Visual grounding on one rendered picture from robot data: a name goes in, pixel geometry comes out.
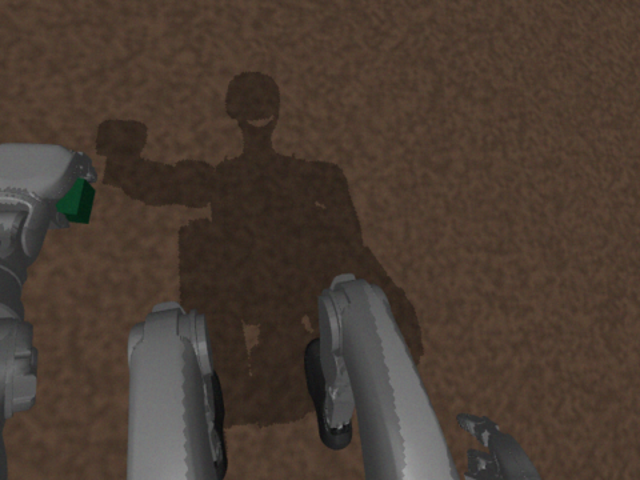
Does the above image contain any right robot foot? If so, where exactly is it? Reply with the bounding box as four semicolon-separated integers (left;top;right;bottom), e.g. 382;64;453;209
304;338;352;450

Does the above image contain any left robot arm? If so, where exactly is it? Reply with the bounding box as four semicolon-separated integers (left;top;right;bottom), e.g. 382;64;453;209
0;192;51;480

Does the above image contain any right robot hand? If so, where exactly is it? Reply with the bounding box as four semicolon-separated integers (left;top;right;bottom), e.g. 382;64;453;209
457;413;541;480

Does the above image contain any cube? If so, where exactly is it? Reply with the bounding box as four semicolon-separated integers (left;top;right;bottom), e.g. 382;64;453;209
55;178;95;224

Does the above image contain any left robot hand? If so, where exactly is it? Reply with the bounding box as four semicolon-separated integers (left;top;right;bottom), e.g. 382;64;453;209
0;143;98;229

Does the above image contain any left robot foot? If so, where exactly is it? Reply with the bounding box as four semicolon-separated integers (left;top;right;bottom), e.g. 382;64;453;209
211;370;228;480

